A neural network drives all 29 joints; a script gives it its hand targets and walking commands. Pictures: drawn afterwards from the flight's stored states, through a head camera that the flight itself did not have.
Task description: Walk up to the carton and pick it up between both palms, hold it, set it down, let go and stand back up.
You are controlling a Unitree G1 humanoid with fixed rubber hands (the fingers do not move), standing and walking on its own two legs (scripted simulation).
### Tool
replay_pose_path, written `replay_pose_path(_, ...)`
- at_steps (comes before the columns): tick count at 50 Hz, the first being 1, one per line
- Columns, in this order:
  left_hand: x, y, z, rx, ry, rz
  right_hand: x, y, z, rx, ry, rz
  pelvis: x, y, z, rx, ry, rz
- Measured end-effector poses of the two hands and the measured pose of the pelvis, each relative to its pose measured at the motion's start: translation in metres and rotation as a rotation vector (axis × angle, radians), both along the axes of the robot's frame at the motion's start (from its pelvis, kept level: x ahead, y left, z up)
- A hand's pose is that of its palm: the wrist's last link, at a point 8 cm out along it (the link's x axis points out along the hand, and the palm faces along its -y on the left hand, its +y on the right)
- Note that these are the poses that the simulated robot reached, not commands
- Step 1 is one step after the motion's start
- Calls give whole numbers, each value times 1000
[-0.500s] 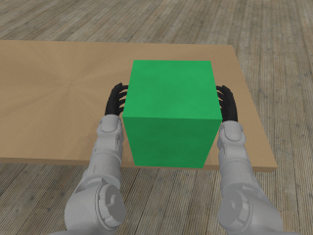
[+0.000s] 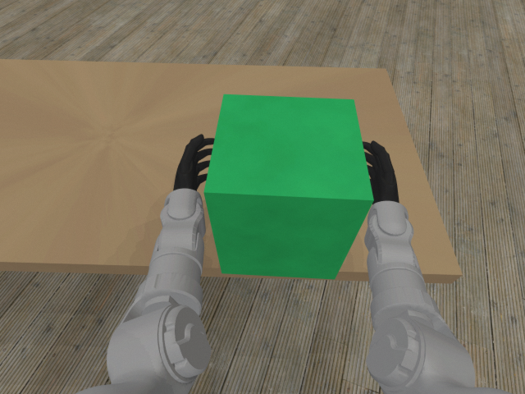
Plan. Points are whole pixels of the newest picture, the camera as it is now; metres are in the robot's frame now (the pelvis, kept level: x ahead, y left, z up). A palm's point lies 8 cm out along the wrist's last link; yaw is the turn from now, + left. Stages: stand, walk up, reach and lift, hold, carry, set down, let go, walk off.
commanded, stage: set down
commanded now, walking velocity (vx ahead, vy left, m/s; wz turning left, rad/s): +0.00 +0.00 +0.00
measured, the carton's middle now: (282, 193) +0.44 -0.06 +0.02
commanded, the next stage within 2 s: none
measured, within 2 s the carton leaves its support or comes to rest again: neither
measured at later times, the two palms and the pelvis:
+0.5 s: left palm (167, 183) +0.45 +0.12 +0.06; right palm (376, 183) +0.41 -0.22 +0.05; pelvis -0.01 +0.00 -0.02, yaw +0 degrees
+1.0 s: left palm (158, 138) +0.44 +0.11 +0.17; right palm (436, 142) +0.39 -0.26 +0.16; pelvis -0.06 -0.03 -0.03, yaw +0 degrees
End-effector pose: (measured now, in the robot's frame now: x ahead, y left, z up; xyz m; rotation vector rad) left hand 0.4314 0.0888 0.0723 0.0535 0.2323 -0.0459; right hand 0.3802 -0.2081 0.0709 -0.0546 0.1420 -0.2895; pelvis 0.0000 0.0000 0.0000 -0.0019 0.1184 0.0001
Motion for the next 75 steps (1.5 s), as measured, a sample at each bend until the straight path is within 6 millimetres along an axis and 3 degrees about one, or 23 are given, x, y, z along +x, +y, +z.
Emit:
replay_pose_path(16,25,3,-16,62,57,6,30,-4,-22,72,114,41,-4,0,-14,-5,229,-27)
replay_pose_path(27,16,42,-10,79,31,64,32,-14,-13,66,107,24,-14,-6,-20,-23,269,18)
replay_pose_path(33,12,46,6,77,-2,77,24,-41,10,80,80,-4,-26,-12,-25,-24,279,16)
replay_pose_path(41,15,22,61,36,-67,49,19,-65,61,76,39,7,-45,-21,-28,1,269,9)
replay_pose_path(46,12,17,85,31,-44,56,16,-62,81,90,54,23,-56,-24,-27,16,244,1)
replay_pose_path(52,7,27,101,19,-30,91,13,-50,92,101,56,35,-60,-26,-24,22,227,-4)
replay_pose_path(64,15,35,142,-27,-36,98,13,-48,136,85,68,-15,-50,-28,-14,11,168,7)
replay_pose_path(70,21,36,150,-15,-14,86,20,-48,156,105,57,-14,-38,-27,-10,5,123,-1)
replay_pose_path(75,23,39,148,5,-2,70,26,-46,151,122,60,-4,-29,-24,-6,0,78,-2)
